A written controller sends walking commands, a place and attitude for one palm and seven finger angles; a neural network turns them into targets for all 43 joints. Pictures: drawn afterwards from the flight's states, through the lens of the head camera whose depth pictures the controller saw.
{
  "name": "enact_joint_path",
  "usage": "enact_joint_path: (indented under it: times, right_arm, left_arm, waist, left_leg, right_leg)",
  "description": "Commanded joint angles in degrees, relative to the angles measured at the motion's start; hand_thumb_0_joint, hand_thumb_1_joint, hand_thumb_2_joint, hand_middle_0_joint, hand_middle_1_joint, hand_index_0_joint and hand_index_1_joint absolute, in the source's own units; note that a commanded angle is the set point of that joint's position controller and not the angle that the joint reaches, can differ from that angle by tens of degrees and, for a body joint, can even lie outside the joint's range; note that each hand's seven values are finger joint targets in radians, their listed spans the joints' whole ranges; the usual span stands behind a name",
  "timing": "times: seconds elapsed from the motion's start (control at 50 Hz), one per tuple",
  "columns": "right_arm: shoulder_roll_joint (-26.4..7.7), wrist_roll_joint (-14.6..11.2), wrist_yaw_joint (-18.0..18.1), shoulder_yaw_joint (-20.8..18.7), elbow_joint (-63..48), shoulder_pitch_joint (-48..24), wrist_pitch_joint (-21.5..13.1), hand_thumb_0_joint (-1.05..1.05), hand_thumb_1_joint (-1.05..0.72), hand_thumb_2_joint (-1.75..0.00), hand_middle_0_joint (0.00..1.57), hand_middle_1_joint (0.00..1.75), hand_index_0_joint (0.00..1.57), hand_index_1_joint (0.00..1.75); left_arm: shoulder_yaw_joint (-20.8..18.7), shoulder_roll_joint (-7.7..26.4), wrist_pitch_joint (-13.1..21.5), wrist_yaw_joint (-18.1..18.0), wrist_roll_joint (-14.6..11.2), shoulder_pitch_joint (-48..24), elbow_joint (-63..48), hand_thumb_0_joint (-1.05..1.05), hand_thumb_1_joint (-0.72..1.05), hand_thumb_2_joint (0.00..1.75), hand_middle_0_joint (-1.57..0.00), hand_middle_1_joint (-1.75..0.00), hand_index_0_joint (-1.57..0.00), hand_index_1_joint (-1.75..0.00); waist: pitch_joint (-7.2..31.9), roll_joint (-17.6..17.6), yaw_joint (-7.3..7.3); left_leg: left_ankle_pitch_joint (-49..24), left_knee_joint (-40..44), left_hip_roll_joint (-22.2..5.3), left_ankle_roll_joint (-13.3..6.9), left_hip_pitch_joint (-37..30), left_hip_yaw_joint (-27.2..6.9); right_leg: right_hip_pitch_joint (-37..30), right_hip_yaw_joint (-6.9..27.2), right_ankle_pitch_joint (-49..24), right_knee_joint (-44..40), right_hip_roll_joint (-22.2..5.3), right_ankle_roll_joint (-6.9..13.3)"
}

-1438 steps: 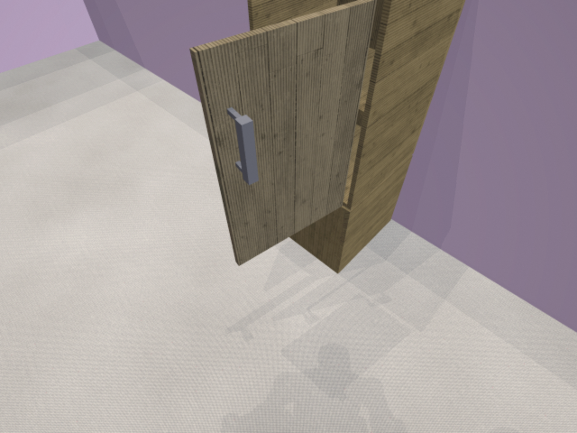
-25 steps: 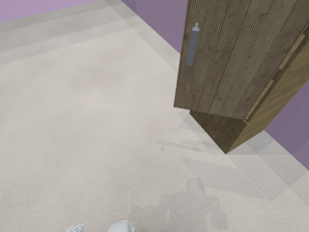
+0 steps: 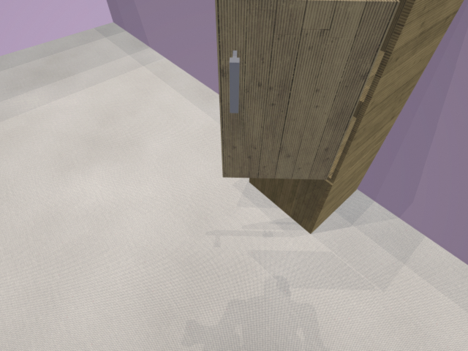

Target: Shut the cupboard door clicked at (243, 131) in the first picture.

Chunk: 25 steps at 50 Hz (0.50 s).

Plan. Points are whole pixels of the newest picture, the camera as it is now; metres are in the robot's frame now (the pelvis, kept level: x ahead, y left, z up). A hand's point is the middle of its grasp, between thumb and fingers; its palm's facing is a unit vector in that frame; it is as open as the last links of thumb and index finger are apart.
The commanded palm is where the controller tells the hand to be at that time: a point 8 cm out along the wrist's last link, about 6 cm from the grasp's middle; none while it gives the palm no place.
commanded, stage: take the last steps up to it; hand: left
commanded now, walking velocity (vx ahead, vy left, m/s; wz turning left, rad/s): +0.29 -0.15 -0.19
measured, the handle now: (234, 82) +0.70 +0.02 +0.08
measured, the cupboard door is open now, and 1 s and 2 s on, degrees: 47 47 47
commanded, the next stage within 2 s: come to a stop and stand still in 0.52 s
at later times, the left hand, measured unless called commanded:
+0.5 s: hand (157, 326) +0.20 +0.17 -0.17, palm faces -0.09 -0.98 -0.15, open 7.4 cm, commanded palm none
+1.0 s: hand (208, 251) +0.36 +0.08 -0.16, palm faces -0.07 -0.97 -0.22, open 7.3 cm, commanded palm none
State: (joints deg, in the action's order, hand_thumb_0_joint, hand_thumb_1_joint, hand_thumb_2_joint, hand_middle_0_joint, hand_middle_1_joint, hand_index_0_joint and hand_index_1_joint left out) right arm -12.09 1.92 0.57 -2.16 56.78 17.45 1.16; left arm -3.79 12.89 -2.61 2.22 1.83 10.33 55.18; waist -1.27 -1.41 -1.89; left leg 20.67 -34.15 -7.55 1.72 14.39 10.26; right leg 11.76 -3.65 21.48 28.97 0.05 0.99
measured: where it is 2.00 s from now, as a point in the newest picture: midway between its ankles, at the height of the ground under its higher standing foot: outside the picture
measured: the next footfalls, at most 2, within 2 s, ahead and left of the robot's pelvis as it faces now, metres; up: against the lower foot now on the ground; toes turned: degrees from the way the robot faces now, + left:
left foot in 0.32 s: +0.20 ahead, +0.10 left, +0.00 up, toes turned +7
right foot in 0.72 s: +0.31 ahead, -0.25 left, +0.00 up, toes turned -11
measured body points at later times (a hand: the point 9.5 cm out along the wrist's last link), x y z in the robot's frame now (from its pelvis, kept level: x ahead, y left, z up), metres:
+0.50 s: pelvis +0.14 -0.02 +0.01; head +0.19 +0.00 +0.45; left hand +0.21 +0.22 -0.16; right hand +0.15 -0.27 -0.13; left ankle +0.16 +0.09 -0.73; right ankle +0.08 -0.15 -0.64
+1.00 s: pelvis +0.25 -0.09 +0.01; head +0.31 -0.10 +0.45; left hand +0.36 +0.13 -0.14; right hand +0.31 -0.37 -0.14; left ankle +0.24 +0.01 -0.67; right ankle +0.27 -0.24 -0.73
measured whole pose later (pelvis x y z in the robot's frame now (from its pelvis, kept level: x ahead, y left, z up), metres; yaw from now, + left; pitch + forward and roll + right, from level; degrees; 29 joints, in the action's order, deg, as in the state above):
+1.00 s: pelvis +0.25 -0.09 +0.01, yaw -4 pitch +2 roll +0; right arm -14.4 0.6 0.1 -3.8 55.2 7.3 3.8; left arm -2.1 8.8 -0.5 -2.1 1.9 5.8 55.5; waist -6.4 -0.4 -0.5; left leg 26.8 -58.1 0.5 3.9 27.6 2.1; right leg 18.2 -5.1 11.9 28.9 -5.6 -1.7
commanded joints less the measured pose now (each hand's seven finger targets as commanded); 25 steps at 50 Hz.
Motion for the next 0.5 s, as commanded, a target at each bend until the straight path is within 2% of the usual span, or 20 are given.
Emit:
enact_joint_path:
  times: [0.0, 0.02, 0.04, 0.06, 0.1, 0.14, 0.18, 0.22, 0.24, 0.26, 0.28, 0.3, 0.32, 0.34, 0.36, 0.38, 0.4, 0.42, 0.44, 0.48]
  right_arm:
    - [-7.5, -0.6, 0.6, -1.5, -8.2, -11.9, -1.3, 0.0, -0.9, -0.9, 0.2, 0.3, 0.2, 0.3]
    - [-7.4, -0.6, 0.5, -1.8, -7.8, -11.7, -1.4, 0.0, -0.9, -0.9, 0.2, 0.3, 0.2, 0.3]
    - [-7.9, -0.4, 0.4, -2.0, -6.8, -11.0, -1.5, 0.0, -0.9, -0.9, 0.2, 0.3, 0.2, 0.3]
    - [-7.2, -0.2, -0.1, -2.0, -5.9, -8.8, -1.5, 0.0, -0.9, -0.9, 0.2, 0.3, 0.2, 0.3]
    - [-5.6, -0.1, -0.6, -1.9, -4.9, -6.6, -1.2, 0.0, -0.9, -0.9, 0.2, 0.3, 0.2, 0.3]
    - [-4.9, -0.2, -0.7, -1.7, -5.1, -6.3, -1.3, 0.0, -0.9, -0.9, 0.2, 0.3, 0.2, 0.3]
    - [-4.6, -0.2, -0.6, -1.6, -5.7, -7.2, -1.7, 0.0, -0.9, -0.9, 0.2, 0.3, 0.2, 0.3]
    - [-4.4, -0.3, -0.4, -1.6, -5.4, -6.3, -2.2, 0.0, -0.9, -0.9, 0.2, 0.3, 0.2, 0.3]
    - [-5.0, -0.3, -0.1, -1.6, -4.7, -3.6, -2.5, 0.0, -0.9, -0.9, 0.2, 0.3, 0.2, 0.3]
    - [-5.9, -0.1, 0.3, -1.8, -3.2, 0.2, -3.0, 0.0, -0.9, -0.9, 0.2, 0.3, 0.2, 0.3]
    - [-8.8, 0.3, 0.9, -2.3, -0.7, 7.5, -3.6, 0.0, -0.9, -0.9, 0.2, 0.3, 0.2, 0.3]
    - [-15.6, 1.5, 1.5, -3.7, 0.7, 14.1, -4.2, 0.0, -0.9, -0.9, 0.2, 0.3, 0.2, 0.3]
    - [-18.0, 0.9, 2.0, -3.5, 0.9, 17.0, -3.6, 0.0, -0.9, -0.9, 0.2, 0.3, 0.2, 0.3]
    - [-17.3, 0.6, 2.4, -3.3, 0.9, 13.7, -3.4, 0.0, -0.9, -0.9, 0.2, 0.3, 0.2, 0.3]
    - [-14.8, 0.5, 2.5, -2.9, -0.9, 8.6, -3.4, 0.0, -0.9, -0.9, 0.2, 0.3, 0.2, 0.3]
    - [-11.9, 0.5, 2.4, -2.1, -1.8, 5.2, -3.8, 0.0, -0.9, -0.9, 0.2, 0.3, 0.2, 0.3]
    - [-10.7, 0.5, 2.4, -1.9, -2.0, 3.1, -4.1, 0.0, -0.9, -0.9, 0.2, 0.3, 0.2, 0.3]
    - [-9.8, 0.5, 2.4, -1.7, -1.7, 2.9, -4.5, 0.0, -0.9, -0.9, 0.2, 0.3, 0.2, 0.3]
    - [-10.1, 0.5, 2.2, -1.8, -1.5, 2.2, -4.6, 0.0, -0.9, -0.9, 0.2, 0.3, 0.2, 0.3]
    - [-9.5, 0.3, 1.8, -2.0, -1.0, 2.2, -4.4, 0.0, -0.9, -0.9, 0.2, 0.3, 0.2, 0.3]
  left_arm:
    - [-2.9, 12.8, 2.2, -1.7, -0.4, 12.0, 0.2, 0.0, 0.9, 0.9, -0.2, -0.3, -0.2, -0.3]
    - [-2.7, 10.9, 2.5, -2.2, -0.4, 10.1, 0.4, 0.0, 0.9, 0.9, -0.2, -0.3, -0.2, -0.3]
    - [-1.9, 8.9, 2.9, -2.3, -0.4, 7.6, -0.2, 0.0, 0.9, 0.9, -0.2, -0.3, -0.2, -0.3]
    - [-1.4, 8.0, 3.3, -2.2, -0.3, 5.1, -0.7, 0.0, 0.9, 0.9, -0.2, -0.3, -0.2, -0.3]
    - [-1.0, 7.2, 4.0, -2.0, -0.4, 3.7, -0.9, 0.0, 0.9, 0.9, -0.2, -0.3, -0.2, -0.3]
    - [-0.8, 7.5, 4.4, -2.0, -0.3, 4.3, -0.1, 0.0, 0.9, 0.9, -0.2, -0.3, -0.2, -0.3]
    - [-0.9, 7.9, 4.3, -1.9, -0.2, 5.1, 0.8, 0.0, 0.9, 0.9, -0.2, -0.3, -0.2, -0.3]
    - [-1.0, 8.3, 4.1, -1.8, -0.1, 5.1, 1.7, 0.0, 0.9, 0.9, -0.2, -0.3, -0.2, -0.3]
    - [-1.2, 8.5, 4.0, -1.7, -0.4, 3.8, 1.6, 0.0, 0.9, 0.9, -0.2, -0.3, -0.2, -0.3]
    - [-1.2, 8.4, 3.9, -1.6, -0.8, 3.1, 1.6, 0.0, 0.9, 0.9, -0.2, -0.3, -0.2, -0.3]
    - [-0.9, 6.7, 3.8, -1.5, -1.2, 3.5, 1.4, 0.0, 0.9, 0.9, -0.2, -0.3, -0.2, -0.3]
    - [-0.3, 2.8, 3.7, -1.0, -1.6, 8.0, 0.9, 0.0, 0.9, 0.9, -0.2, -0.3, -0.2, -0.3]
    - [0.3, 4.7, 3.7, -0.9, -0.9, 4.9, -0.9, 0.0, 0.9, 0.9, -0.2, -0.3, -0.2, -0.3]
    - [-0.3, 5.1, 3.2, -1.0, -0.3, 1.7, -1.2, 0.0, 0.9, 0.9, -0.2, -0.3, -0.2, -0.3]
    - [-0.5, 4.5, 3.0, -0.7, -0.2, 0.0, -1.4, 0.0, 0.9, 0.9, -0.2, -0.3, -0.2, -0.3]
    - [-0.7, 4.1, 2.6, -0.1, 0.1, -0.3, -1.1, 0.0, 0.9, 0.9, -0.2, -0.3, -0.2, -0.3]
    - [-1.0, 3.3, 2.0, 0.3, 0.2, 0.6, -0.9, 0.0, 0.9, 0.9, -0.2, -0.3, -0.2, -0.3]
    - [-0.8, 2.7, 1.7, 0.5, 0.2, 0.8, -0.6, 0.0, 0.9, 0.9, -0.2, -0.3, -0.2, -0.3]
    - [-0.8, 1.9, 1.3, 0.7, 0.0, 2.2, -0.3, 0.0, 0.9, 0.9, -0.2, -0.3, -0.2, -0.3]
    - [-0.6, 1.2, 0.7, 0.7, -0.1, 1.6, -0.4, 0.0, 0.9, 0.9, -0.2, -0.3, -0.2, -0.3]
  waist:
    - [-2.9, 14.9, 8.43]
    - [-3.7, 15.0, 6.77]
    - [-5.7, 12.2, 5.07]
    - [-4.9, 9.5, 2.96]
    - [-3.6, 8.3, 1.25]
    - [-3.5, 8.3, 0.86]
    - [-3.1, 8.1, 1.17]
    - [-2.5, 8.0, 0.56]
    - [-1.9, 6.8, -1.06]
    - [-0.2, 4.7, -2.86]
    - [4.5, -0.4, -5.52]
    - [11.1, -16.1, -6.32]
    - [10.9, -16.4, -7.29]
    - [6.5, -11.7, -5.95]
    - [0.6, -9.1, -3.83]
    - [-2.2, -7.3, -2.29]
    - [-2.9, -6.2, -0.68]
    - [-2.6, -5.1, -0.22]
    - [-0.9, -6.3, 0.77]
    - [-0.7, -7.3, 0.82]
  left_leg:
    - [14.8, -24.5, 3.1, 0.3, 29.1, -6.9]
    - [12.1, -28.3, 1.8, 0.4, 30.3, -8.1]
    - [9.0, -29.2, 0.8, 0.6, 29.4, -8.8]
    - [6.0, -28.1, 0.7, 1.1, 26.3, -8.0]
    - [1.5, -25.2, 1.1, 1.7, 21.6, -6.0]
    - [-0.3, -20.2, 1.3, 1.8, 19.5, -4.9]
    - [-0.3, -13.3, 1.8, 1.5, 17.4, -3.9]
    - [-1.4, -7.4, 2.5, 1.0, 12.1, -2.9]
    - [-4.1, -3.3, 3.4, 0.8, 8.0, -2.0]
    - [-8.3, 1.9, 4.6, 0.6, 0.2, -0.9]
    - [-11.8, 6.9, 1.7, -0.2, -12.4, -4.9]
    - [-14.9, 10.6, -15.6, -7.0, -26.1, -27.8]
    - [-14.3, 16.3, -24.2, -12.5, -24.5, -40.0]
    - [-11.4, 18.7, -24.5, -11.8, -17.7, -38.8]
    - [-8.3, 19.9, -22.7, -11.1, -10.3, -34.0]
    - [-6.5, 21.5, -20.2, -9.8, -5.4, -28.7]
    - [-7.7, 21.8, -18.1, -8.6, -4.1, -23.0]
    - [-11.6, 21.3, -16.5, -7.8, -3.8, -18.6]
    - [-14.0, 20.9, -14.9, -7.3, -4.3, -13.3]
    - [-15.9, 21.1, -13.2, -7.1, -3.9, -8.7]
  right_leg:
    - [-13.4, 29.8, 5.4, -20.2, -20.5, 14.2]
    - [-13.1, 28.8, 4.1, -19.7, -19.4, 14.9]
    - [-10.2, 24.6, 1.2, -18.8, -17.6, 14.5]
    - [-8.3, 18.4, -3.6, -17.4, -15.2, 13.2]
    - [-5.1, 12.5, -9.8, -17.2, -12.6, 11.8]
    - [-4.4, 11.2, -13.6, -17.1, -11.9, 11.6]
    - [-5.8, 11.3, -17.0, -15.7, -11.8, 11.7]
    - [-5.0, 11.6, -18.8, -13.5, -11.7, 11.1]
    - [-4.2, 10.5, -20.4, -11.1, -10.5, 10.3]
    - [-2.1, 8.7, -24.1, -5.1, -8.2, 8.8]
    - [3.0, 6.6, -23.5, 6.6, -5.6, 6.4]
    - [16.7, 1.4, -4.4, 24.2, 1.4, 2.0]
    - [21.7, 4.4, 13.4, 38.2, 2.8, 1.7]
    - [25.4, 8.0, 10.0, 45.2, 0.1, 1.4]
    - [26.5, 8.2, 5.2, 47.4, -2.7, 0.8]
    - [25.4, 7.8, 1.5, 46.3, -4.1, 0.0]
    - [24.8, 7.1, -1.0, 44.4, -4.4, -0.7]
    - [23.5, 6.3, -3.0, 42.0, -4.7, -1.1]
    - [22.5, 5.5, -4.2, 38.9, -4.8, -1.6]
    - [21.3, 3.7, -6.7, 32.4, -5.0, -2.3]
